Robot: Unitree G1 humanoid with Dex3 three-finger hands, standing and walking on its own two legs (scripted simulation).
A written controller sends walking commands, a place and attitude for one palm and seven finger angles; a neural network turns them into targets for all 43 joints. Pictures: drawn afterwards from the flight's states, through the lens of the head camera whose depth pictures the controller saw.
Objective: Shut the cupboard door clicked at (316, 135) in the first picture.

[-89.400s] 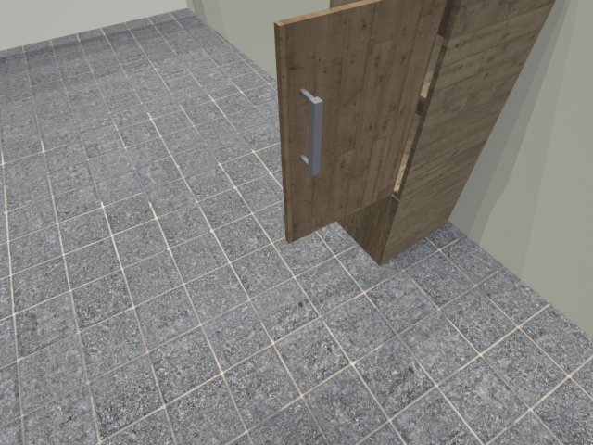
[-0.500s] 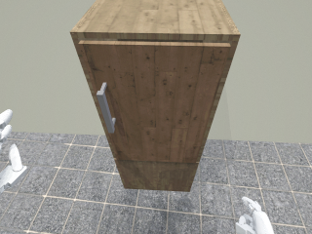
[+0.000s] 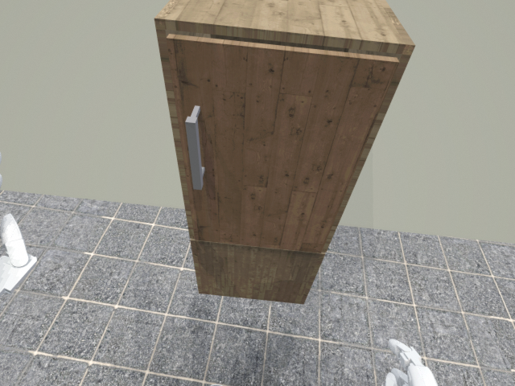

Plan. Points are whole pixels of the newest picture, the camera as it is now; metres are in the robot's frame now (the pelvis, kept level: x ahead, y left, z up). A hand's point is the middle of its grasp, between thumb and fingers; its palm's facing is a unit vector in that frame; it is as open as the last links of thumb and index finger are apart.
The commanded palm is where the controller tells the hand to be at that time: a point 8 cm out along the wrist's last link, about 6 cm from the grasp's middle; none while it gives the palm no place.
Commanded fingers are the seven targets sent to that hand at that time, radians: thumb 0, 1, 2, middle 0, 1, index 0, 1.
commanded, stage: step back with the hand held close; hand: left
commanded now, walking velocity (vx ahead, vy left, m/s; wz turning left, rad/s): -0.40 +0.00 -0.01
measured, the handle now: (197, 150) +0.54 +0.17 +0.05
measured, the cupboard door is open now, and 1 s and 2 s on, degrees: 0 0 0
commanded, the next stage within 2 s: stop stepping back and stand still in 0.72 s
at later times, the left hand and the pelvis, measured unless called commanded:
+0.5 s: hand out of the picture +0.14 +0.27 +0.19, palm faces +0.47 -0.79 -0.41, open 7.4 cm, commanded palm +0.08 +0.31 +0.19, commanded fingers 0.00 0.90 0.90 -0.20 -0.30 -0.20 -0.30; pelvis -0.05 +0.00 +0.00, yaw +2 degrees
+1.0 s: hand out of the picture +0.04 +0.25 +0.19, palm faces +0.30 -0.86 -0.42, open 7.4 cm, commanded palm +0.00 +0.30 +0.19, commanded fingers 0.00 0.90 0.90 -0.20 -0.30 -0.20 -0.30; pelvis -0.16 +0.01 +0.00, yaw -4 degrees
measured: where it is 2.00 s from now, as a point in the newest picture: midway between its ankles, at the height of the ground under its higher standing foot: outside the picture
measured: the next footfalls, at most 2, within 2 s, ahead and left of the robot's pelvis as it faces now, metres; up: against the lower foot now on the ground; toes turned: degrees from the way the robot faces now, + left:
right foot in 0.86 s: -0.21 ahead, -0.14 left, +0.00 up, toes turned -4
left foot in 1.38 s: -0.13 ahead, +0.18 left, +0.00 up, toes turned -2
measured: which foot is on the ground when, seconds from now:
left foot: down 0.00-1.00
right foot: down 0.00-0.52, up 0.54-0.84, down 0.86-1.00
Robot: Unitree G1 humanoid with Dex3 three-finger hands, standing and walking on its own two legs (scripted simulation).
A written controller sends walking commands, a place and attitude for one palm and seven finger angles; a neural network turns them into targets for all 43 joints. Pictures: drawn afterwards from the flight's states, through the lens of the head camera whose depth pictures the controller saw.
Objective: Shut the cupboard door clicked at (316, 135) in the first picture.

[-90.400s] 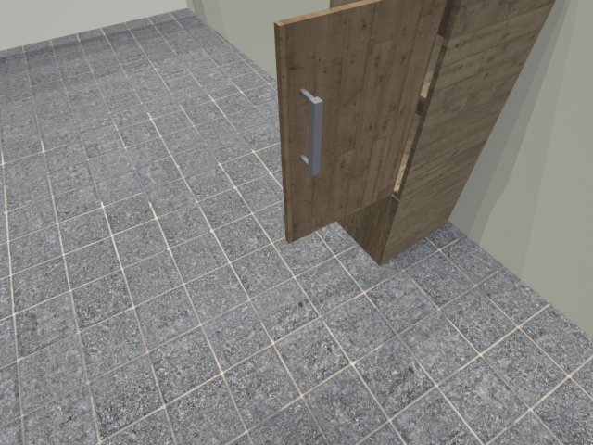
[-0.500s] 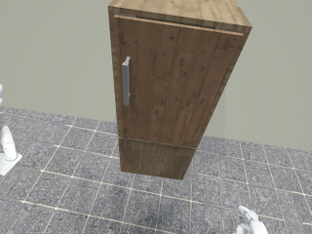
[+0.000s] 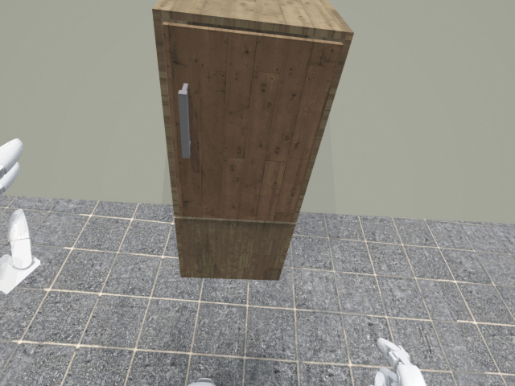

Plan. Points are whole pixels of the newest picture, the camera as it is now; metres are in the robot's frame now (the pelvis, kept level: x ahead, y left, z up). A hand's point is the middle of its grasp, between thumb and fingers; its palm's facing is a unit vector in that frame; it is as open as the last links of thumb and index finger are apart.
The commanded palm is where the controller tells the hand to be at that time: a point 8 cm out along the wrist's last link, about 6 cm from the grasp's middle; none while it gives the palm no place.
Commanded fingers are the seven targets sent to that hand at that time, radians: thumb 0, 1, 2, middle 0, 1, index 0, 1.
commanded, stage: stop stepping back and stand still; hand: left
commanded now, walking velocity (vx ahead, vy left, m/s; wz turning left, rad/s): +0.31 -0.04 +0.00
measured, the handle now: (185, 122) +0.69 +0.20 +0.06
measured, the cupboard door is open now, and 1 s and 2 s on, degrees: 0 0 0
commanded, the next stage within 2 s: let the arm hang, fingers relaxed in 1.96 s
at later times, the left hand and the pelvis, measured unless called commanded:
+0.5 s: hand out of the picture +0.09 +0.36 +0.20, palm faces +0.57 -0.76 -0.30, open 7.4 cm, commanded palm +0.02 +0.37 +0.20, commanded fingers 0.00 0.90 0.90 -0.20 -0.30 -0.20 -0.30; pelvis -0.12 +0.07 +0.00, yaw +2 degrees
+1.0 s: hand out of the picture +0.05 +0.35 +0.19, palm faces +0.53 -0.76 -0.37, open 7.4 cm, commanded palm -0.01 +0.39 +0.20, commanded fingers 0.00 0.90 0.90 -0.20 -0.30 -0.20 -0.30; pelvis -0.13 +0.08 +0.02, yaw +3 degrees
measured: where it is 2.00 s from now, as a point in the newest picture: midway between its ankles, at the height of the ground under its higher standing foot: outside the picture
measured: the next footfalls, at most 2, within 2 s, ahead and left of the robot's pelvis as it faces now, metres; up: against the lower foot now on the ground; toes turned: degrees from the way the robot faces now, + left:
left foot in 0.38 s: +0.02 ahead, +0.17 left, +0.00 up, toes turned +2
right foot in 0.72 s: -0.11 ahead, -0.01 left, +0.00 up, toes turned -2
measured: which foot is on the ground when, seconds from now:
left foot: down 0.00-0.20, up 0.22-0.36, down 0.38-0.70, up 0.72-1.00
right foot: down 0.00-0.38, up 0.40-0.70, down 0.72-1.00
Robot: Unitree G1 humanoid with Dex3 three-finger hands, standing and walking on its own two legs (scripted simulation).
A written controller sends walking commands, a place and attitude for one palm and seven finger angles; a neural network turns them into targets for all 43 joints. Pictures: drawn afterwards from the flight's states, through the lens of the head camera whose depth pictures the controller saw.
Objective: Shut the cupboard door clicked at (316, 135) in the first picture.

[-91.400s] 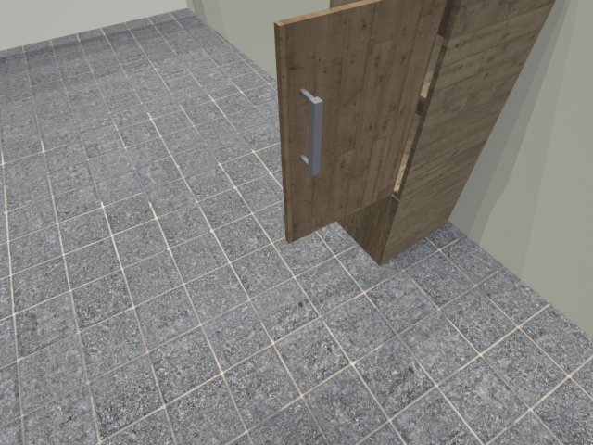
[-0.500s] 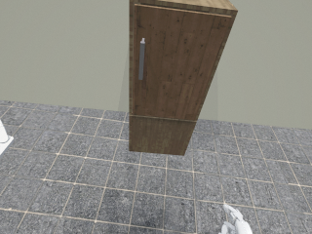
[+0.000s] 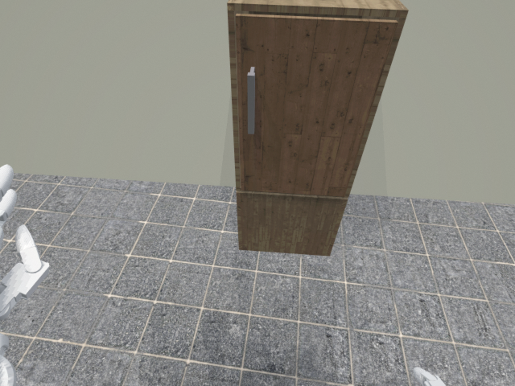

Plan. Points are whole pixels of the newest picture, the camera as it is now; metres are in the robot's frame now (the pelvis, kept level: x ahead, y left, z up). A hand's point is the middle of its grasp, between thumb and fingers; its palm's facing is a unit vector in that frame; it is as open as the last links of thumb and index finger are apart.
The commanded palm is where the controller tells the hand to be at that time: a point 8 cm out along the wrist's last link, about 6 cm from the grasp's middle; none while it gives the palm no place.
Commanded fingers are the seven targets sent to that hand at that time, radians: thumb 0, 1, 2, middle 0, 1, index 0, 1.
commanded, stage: stop stepping back and stand still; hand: left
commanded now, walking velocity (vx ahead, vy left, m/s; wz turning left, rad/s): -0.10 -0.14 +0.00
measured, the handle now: (251, 101) +0.83 +0.07 +0.04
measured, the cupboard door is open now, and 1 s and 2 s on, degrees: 0 0 0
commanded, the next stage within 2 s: let the arm hang, fingers relaxed in 0.96 s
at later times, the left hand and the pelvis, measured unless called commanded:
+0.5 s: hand (24, 258) +0.21 +0.29 +0.16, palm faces +0.42 -0.79 -0.45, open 7.4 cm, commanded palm +0.16 +0.33 +0.18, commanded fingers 0.00 0.90 0.90 -0.20 -0.30 -0.20 -0.30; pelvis +0.01 +0.03 +0.00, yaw -2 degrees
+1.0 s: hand out of the picture +0.19 +0.31 +0.16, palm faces +0.42 -0.80 -0.43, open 7.4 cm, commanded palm +0.13 +0.35 +0.18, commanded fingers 0.00 0.90 0.90 -0.20 -0.30 -0.20 -0.30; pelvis -0.01 +0.05 +0.01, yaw -1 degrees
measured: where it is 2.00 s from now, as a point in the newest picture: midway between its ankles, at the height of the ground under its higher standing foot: outside the picture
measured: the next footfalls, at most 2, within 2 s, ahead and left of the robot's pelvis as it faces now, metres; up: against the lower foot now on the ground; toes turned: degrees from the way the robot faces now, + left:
left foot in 0.02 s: +0.07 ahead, +0.16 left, +0.00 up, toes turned +5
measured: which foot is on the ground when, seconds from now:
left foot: up 0.00-0.00, down 0.02-1.00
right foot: down 0.00-1.00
